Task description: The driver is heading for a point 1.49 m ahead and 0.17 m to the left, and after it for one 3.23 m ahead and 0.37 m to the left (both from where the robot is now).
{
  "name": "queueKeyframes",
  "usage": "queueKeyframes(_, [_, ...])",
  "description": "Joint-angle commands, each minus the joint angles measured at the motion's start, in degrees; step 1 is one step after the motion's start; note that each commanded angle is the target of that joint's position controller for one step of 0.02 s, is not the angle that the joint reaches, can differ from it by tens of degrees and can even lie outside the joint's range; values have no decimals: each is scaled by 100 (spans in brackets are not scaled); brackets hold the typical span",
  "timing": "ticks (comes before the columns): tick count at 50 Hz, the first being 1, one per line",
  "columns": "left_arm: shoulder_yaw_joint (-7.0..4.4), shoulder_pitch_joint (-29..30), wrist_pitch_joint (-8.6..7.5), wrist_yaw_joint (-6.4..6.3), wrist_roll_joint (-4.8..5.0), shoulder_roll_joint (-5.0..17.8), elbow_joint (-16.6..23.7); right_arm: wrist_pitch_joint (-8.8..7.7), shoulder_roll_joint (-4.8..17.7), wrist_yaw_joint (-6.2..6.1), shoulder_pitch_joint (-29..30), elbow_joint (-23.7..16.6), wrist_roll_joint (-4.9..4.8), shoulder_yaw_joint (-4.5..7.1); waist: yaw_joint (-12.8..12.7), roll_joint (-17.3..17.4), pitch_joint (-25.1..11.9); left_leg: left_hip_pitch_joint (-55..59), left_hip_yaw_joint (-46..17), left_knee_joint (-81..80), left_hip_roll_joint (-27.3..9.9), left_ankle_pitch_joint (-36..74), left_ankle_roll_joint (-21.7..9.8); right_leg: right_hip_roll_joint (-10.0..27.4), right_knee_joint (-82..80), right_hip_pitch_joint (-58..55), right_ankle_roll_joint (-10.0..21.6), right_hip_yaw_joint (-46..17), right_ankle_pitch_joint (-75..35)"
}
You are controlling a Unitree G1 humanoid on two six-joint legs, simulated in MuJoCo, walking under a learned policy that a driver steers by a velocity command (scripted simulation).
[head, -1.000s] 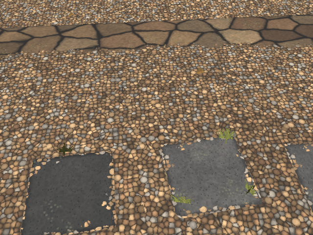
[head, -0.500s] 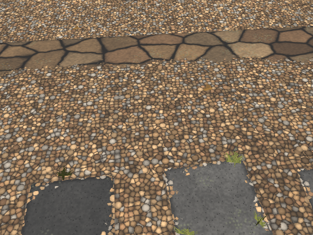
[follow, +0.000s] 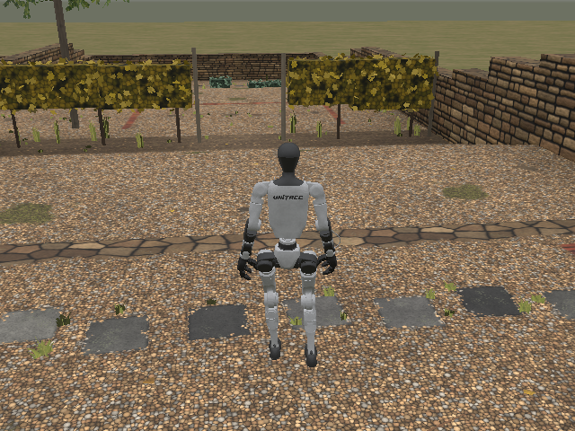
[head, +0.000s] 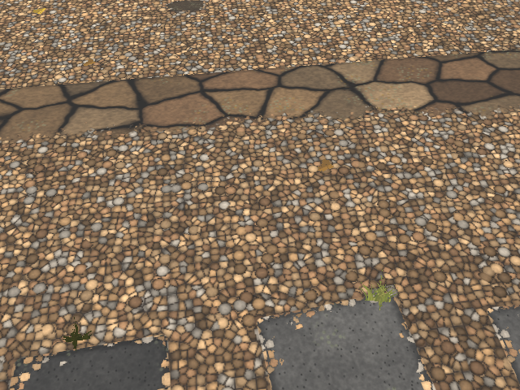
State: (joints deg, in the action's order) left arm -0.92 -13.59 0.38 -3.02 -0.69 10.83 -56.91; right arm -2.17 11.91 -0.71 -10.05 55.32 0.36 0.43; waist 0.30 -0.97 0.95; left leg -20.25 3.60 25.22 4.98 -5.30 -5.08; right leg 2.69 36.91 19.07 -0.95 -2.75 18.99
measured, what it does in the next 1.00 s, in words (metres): walks ahead: right foot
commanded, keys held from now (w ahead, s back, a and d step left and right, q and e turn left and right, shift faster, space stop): no key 0.60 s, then w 0.40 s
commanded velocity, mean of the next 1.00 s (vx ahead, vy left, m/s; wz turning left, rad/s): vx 0.11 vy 0.00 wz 0.00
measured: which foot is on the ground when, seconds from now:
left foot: down 0.00-1.00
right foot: up 0.00-0.00, down 0.02-0.88, up 0.90-1.00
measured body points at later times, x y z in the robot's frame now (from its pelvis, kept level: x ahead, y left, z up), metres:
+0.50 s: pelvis +0.05 -0.03 +0.01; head +0.07 -0.02 +0.45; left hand +0.05 +0.20 -0.15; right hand +0.11 -0.26 -0.15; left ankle +0.09 +0.07 -0.73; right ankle +0.02 -0.14 -0.73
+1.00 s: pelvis +0.16 +0.02 +0.01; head +0.16 +0.03 +0.46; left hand +0.17 +0.27 -0.14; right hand +0.17 -0.24 -0.13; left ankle +0.13 +0.09 -0.73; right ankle +0.08 -0.13 -0.64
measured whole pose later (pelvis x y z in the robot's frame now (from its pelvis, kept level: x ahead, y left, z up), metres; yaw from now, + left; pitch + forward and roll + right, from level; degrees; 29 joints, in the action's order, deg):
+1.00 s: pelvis +0.16 +0.02 +0.01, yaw +2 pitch +0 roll +0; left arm -3.1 -19.7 -5.9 -0.3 2.2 12.4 -59.0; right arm -6.8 11.9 1.2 -18.1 61.6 -0.8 2.8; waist 1.5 -1.3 -0.2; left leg -10.3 3.7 27.0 2.2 -16.8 -3.9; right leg 1.0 66.3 22.9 3.9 -1.6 19.7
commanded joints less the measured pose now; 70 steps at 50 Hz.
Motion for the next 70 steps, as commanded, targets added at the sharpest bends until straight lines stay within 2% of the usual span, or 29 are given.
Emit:
queueKeyframes(1, [-77, -1053, 93, 21, -138, 338, -163, -2, 589, -68, 225, -254, -89, 105, -380, 430, 111, -1156, -1375, -1385, -1148, -3300, -44, 17, -904, -1202, 314, 106, -297])
queueKeyframes(2, [-141, -927, 65, 6, -100, 655, -166, 29, 669, -90, 19, -214, -111, 158, -143, 8, 412, -844, -1035, -1162, -859, -2919, 108, 146, -1290, -477, 480, -98, 528])
queueKeyframes(3, [-175, -805, -6, 10, -34, 717, -226, 42, 631, -128, -47, -192, -82, 167, -32, -469, 516, -147, -693, -790, -614, -2316, 193, 124, -1617, 316, 545, -207, 1320])
queueKeyframes(5, [-138, -500, -175, 17, -21, 494, -222, 43, 476, -163, -184, -109, -12, 149, 130, -801, 361, 724, -563, -261, -554, -1383, 198, 168, -2052, 754, 418, -313, 1454])
queueKeyframes(8, [-158, -405, -326, 35, 43, 431, -209, 54, 425, -155, -378, 68, 50, 142, 170, -408, 218, 894, -538, -160, -580, -983, 121, 118, -1928, 547, 321, -259, 905])
queueKeyframes(11, [-149, -697, -331, 35, 57, 360, -292, 45, 444, -133, -277, 121, -12, 140, 15, 9, 232, 589, -629, -270, -643, -1052, 42, -2, -1663, 111, 334, -88, 290])
queueKeyframes(18, [-122, -950, -312, 78, 65, 340, -375, 34, 380, -101, -363, 291, -58, 113, -40, 130, -100, 923, -597, 52, -653, 271, 25, -67, -1374, -318, 330, 51, -900])
queueKeyframes(28, [-108, -943, -222, 78, 67, 218, -434, 137, 399, -139, -300, 443, -81, 143, -20, 65, 31, 1050, -627, 150, -665, 655, 36, -122, -1363, -456, 302, 131, -1284])
queueKeyframes(30, [-112, -931, -213, 72, 66, 206, -447, 149, 394, -145, -262, 465, -82, 153, -18, 55, 55, 1064, -632, 140, -665, 639, 42, -127, -1381, -468, 297, 139, -1260])
queueKeyframes(32, [-143, -1095, -189, 61, 104, 225, -549, 167, 372, -144, -390, 586, -120, 176, -28, -25, 30, 998, -433, 246, -447, -1120, 2, -221, -1431, -445, 432, 192, 280])
queueKeyframes(34, [-203, -1057, -225, 34, 170, 398, -456, 114, 447, -141, -294, 546, -167, 223, -60, -150, 564, 267, -450, 358, -381, -2912, -78, 1, -1586, -150, 750, -192, 1928])
queueKeyframes(35, [-219, -1178, -298, 29, 211, 444, -429, 21, 410, -122, -128, 465, -189, 216, -152, -189, 796, -143, -514, 494, -435, -3049, -113, 240, -1760, -177, 924, -543, 2316])
queueKeyframes(38, [-369, -1429, -529, 77, 247, 891, -467, -315, 133, 20, 404, 186, -215, 154, -273, -898, 1116, -1319, -146, 1689, -475, -1734, -85, 1563, -2531, -986, 1592, -2301, 2081])
queueKeyframes(41, [-344, -1220, -602, 175, 225, 772, -349, -453, 263, 130, 327, 135, -258, 199, -63, -634, 900, -1205, -171, 1498, -651, -1999, -198, 1575, -2224, -1293, 1449, -1910, 361])
queueKeyframes(43, [-333, -763, -545, 220, 255, 812, -174, -440, 343, 146, -530, 489, -278, 302, 399, -512, 582, 816, 128, 518, -335, -1273, -201, 937, -1774, -306, 1017, -948, -238])
queueKeyframes(44, [-324, -506, -555, 227, 233, 830, -50, -403, 550, 137, -1305, 756, -230, 427, 726, -281, 288, 1929, -188, 402, -388, -995, -249, 527, -965, 314, 784, -440, -1211])
queueKeyframes(45, [-235, -302, -608, 227, 232, 501, 153, -390, 1131, 114, -2236, 928, -223, 611, 1033, 1067, 26, 2932, -2170, -588, -1501, -1636, -792, -282, 1166, 1394, 326, 517, -1368])
queueKeyframes(46, [-166, -305, -714, 222, 228, 244, 279, -428, 1183, 168, -2661, 961, -155, 563, 1017, 1823, -295, 3518, -4395, -1481, -2587, -1525, -1363, -662, 2846, 2407, 259, 194, 927])
queueKeyframes(47, [-227, -251, -773, 257, 327, 464, 307, -490, 771, 158, -2056, 832, -74, 401, 634, 1019, 29, 3166, -4211, -1381, -2728, -1496, -1258, -278, 3733, 2895, 450, -329, 883])
queueKeyframes(48, [-238, -263, -792, 295, 369, 532, 295, -519, 547, 175, -1514, 634, -84, 314, 393, 611, 230, 2789, -3415, -1375, -2508, -1184, -1035, 4, 3838, 2923, 601, -341, 297])
queueKeyframes(50, [-335, -176, -774, 271, 260, 627, 289, -499, 431, 237, -1083, 482, -74, 211, 142, 218, 341, 2281, -2229, -1553, -2030, -381, -676, 394, 3303, 2667, 665, -143, -615])
queueKeyframes(53, [-364, -88, -633, 314, 230, 469, 316, -395, 381, 181, -1455, 595, -31, 137, 70, 450, 321, 2032, -1312, -1619, -1638, 923, -517, 471, 2825, 2397, 484, 175, -983])
queueKeyframes(59, [-224, 1539, -603, 355, 197, 319, 976, -330, 716, -4, -1704, 506, 0, 154, 343, 446, 680, 1622, -831, -1990, -1508, 1172, -488, 276, 576, 2323, 223, 471, -2151])
queueKeyframes(62, [-184, 2036, -626, 445, 241, 385, 1154, -330, 752, -13, -1998, 575, -69, 185, 441, 477, 796, 1918, -743, -2033, -1637, 1028, -509, 134, -119, 2149, 293, 547, -2358])
queueKeyframes(65, [-171, 2326, -686, 561, 260, 475, 1342, -285, 787, -20, -2043, 611, -101, 233, 346, 504, 807, 2541, -659, -1725, -1874, 1611, -466, 60, -544, 2108, 508, 510, -2116])
queueKeyframes(67, [-259, 1975, -717, 592, 248, 698, 1315, -251, 937, -26, -1881, 550, -74, 293, 25, 689, 390, 2835, -566, -1091, -1937, 3341, -359, -202, -620, 1361, 698, 650, -1744])
queueKeyframes(68, [-354, 1451, -716, 573, 249, 894, 1195, -213, 1013, -24, -1802, 525, -46, 324, -278, 842, -23, 2902, -505, -436, -1898, 4369, -295, -407, -580, 638, 819, 767, -1566])
queueKeyframes(69, [-493, 403, -698, 531, 260, 1147, 885, -168, 993, -13, -1662, 472, -18, 313, -798, 873, -606, 2542, -337, 747, -1668, 4801, -154, -542, -663, -695, 992, 821, -1616])
queueKeyframes(70, [-597, -680, -673, 468, 145, 1526, 636, -171, 840, 6, -1578, 310, 40, 238, -1159, 471, -1384, 1115, -259, 2530, -1365, 3305, 46, 423, -452, -2645, 1337, -268, -1959])
Velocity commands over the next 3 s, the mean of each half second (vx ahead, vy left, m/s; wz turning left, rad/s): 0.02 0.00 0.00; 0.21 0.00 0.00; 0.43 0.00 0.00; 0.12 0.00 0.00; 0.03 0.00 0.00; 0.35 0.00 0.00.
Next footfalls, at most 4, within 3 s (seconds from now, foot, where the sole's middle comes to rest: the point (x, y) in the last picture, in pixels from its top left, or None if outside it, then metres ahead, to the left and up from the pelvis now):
0.02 right None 0.06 -0.13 -0.77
1.40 right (317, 369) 0.56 -0.11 -0.77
1.82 left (228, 346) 0.62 0.12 -0.77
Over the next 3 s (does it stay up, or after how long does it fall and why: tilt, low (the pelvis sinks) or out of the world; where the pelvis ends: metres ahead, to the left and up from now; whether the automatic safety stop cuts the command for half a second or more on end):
stays up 0.71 0.06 0.02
